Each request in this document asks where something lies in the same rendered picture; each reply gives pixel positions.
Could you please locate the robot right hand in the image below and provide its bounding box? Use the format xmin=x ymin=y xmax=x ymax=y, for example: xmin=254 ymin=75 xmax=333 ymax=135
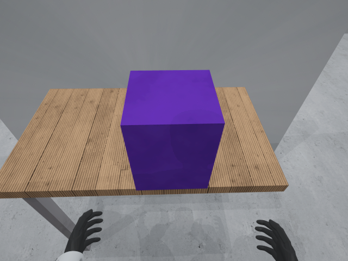
xmin=255 ymin=219 xmax=298 ymax=261

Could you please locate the carton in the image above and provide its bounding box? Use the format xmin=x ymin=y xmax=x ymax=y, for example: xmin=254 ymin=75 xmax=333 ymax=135
xmin=120 ymin=70 xmax=225 ymax=190

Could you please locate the table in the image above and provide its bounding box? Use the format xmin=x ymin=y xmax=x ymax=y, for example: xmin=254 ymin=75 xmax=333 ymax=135
xmin=0 ymin=87 xmax=289 ymax=251

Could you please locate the robot left hand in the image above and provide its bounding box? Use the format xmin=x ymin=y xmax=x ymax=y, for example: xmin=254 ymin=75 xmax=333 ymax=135
xmin=64 ymin=209 xmax=103 ymax=253

